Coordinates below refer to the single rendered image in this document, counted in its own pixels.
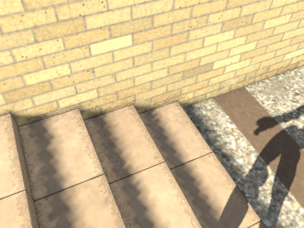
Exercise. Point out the stairs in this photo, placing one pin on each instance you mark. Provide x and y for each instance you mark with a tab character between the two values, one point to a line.
117	169

